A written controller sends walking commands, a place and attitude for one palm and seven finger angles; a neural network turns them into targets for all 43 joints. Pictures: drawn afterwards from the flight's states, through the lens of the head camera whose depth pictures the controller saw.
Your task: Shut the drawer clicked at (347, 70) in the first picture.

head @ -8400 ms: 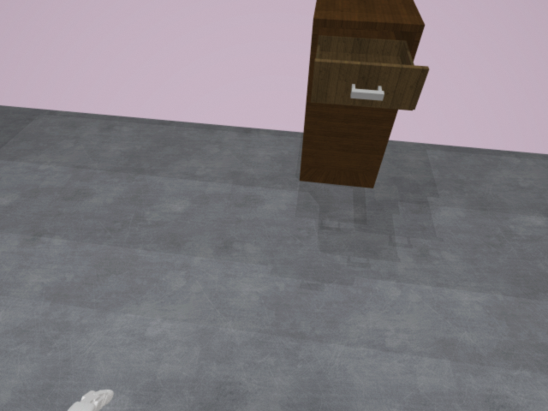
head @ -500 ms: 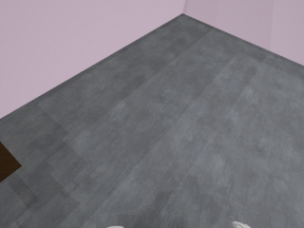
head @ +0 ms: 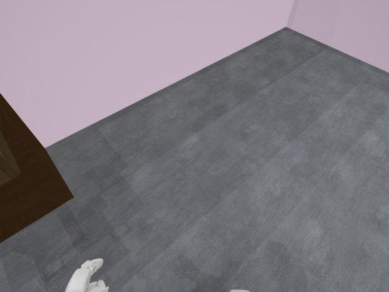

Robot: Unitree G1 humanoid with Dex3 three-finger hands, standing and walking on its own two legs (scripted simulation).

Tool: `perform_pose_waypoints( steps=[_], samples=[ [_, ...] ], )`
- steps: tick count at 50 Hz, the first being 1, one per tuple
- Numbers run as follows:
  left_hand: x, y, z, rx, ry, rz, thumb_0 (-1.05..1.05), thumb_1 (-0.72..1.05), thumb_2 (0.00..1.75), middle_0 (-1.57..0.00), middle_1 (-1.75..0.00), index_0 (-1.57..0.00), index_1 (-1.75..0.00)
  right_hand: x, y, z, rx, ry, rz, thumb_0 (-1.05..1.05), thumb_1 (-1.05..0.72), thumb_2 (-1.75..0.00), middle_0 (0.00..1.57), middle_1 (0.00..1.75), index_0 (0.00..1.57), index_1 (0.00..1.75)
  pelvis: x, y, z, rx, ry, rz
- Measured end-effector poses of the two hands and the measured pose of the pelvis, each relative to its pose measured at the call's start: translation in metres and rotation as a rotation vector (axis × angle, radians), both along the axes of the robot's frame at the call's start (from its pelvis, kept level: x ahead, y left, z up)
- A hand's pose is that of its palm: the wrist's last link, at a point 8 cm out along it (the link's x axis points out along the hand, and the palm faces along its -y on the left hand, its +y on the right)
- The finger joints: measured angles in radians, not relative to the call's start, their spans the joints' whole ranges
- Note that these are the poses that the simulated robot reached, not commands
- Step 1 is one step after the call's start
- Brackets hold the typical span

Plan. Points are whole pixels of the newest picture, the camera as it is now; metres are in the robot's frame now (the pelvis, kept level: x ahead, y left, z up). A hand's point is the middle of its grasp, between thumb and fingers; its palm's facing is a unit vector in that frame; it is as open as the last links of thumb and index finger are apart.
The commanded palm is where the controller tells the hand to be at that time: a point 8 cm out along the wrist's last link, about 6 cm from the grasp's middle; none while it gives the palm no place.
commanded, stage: turn to face it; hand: left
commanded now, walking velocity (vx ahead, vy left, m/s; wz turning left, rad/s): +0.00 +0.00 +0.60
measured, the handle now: out of the picture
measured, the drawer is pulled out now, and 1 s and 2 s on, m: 0.29 0.29 0.29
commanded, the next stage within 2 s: take the last steps up to it in 1.08 s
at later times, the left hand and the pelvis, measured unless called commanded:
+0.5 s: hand out of the picture -0.04 +0.16 -0.16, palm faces +0.33 -0.90 -0.28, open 7.4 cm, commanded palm none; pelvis -0.02 -0.03 +0.00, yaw +19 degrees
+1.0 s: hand out of the picture -0.06 +0.25 -0.16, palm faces +0.54 -0.81 -0.24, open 7.4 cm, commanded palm none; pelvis -0.03 +0.02 +0.00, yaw +32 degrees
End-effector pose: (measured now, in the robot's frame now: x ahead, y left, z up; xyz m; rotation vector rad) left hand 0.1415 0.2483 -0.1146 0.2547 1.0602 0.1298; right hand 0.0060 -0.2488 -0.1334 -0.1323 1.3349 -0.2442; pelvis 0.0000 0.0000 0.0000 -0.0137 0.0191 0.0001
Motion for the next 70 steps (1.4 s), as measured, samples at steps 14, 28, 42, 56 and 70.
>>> perform_pose_waypoints(
  steps=[14,28,42,56,70],
  samples=[
    [-0.087,-0.043,0.02,0.043,0.017,0.186,0.01,0.91,0.9,-0.21,-0.3,-0.2,-0.3,0.04,-0.062,-0.016,0.042,0.006,0.167,0.01,-0.91,-0.9,0.2,0.3,0.2,0.3,-0.009,-0.048,0.003,0.066,-0.032,0.192],
    [-0.24,-0.034,-0.019,-0.045,0.252,0.489,0.01,0.91,0.9,-0.21,-0.3,-0.2,-0.3,0.155,0.005,0.001,-0.012,-0.095,0.491,0.01,-0.91,-0.9,0.2,0.3,0.2,0.3,-0.02,-0.023,-0.005,0.038,-0.014,0.372],
    [-0.269,0.028,-0.028,-0.079,0.197,0.633,0.01,0.91,0.9,-0.2,-0.3,-0.19,-0.3,0.18,0.114,0.028,0.001,-0.236,0.684,0.01,-0.9,-0.9,0.2,0.3,0.2,0.3,-0.032,0.023,0.001,-0.015,-0.034,0.506],
    [-0.208,0.023,-0.008,-0.037,0.055,0.62,0.01,0.91,0.9,-0.2,-0.3,-0.2,-0.3,0.112,0.066,-0.003,0.025,-0.012,0.615,0.01,-0.91,-0.9,0.21,0.3,0.2,0.3,-0.022,0.008,0.0,0.017,-0.026,0.587],
    [-0.25,-0.057,0.006,-0.038,0.111,0.763,0.01,0.92,0.9,-0.21,-0.3,-0.2,-0.3,0.131,0.023,-0.019,0.054,0.098,0.677,0.01,-0.91,-0.9,0.2,0.3,0.2,0.3,0.0,-0.019,0.006,0.06,-0.023,0.68]
  ],
)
